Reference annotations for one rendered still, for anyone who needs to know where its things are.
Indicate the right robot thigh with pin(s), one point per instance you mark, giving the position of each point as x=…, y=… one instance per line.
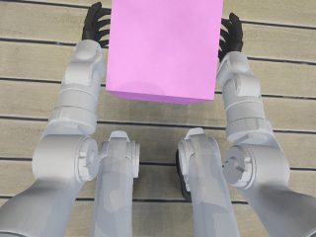
x=213, y=213

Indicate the robot right foot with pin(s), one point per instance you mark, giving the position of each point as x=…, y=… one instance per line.
x=187, y=195

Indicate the right robot hand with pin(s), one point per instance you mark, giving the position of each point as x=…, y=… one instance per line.
x=233, y=38

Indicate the left robot upper arm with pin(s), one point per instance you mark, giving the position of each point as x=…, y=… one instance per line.
x=62, y=164

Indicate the right robot upper arm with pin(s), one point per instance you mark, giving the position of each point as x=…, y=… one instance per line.
x=260, y=173

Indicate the left robot forearm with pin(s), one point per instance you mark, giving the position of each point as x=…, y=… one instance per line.
x=75, y=111

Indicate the right robot forearm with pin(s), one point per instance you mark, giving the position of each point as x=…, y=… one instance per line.
x=243, y=104

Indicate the carton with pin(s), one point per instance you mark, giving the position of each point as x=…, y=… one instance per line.
x=164, y=51

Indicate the left robot hand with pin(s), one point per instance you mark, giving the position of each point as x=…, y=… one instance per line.
x=92, y=25

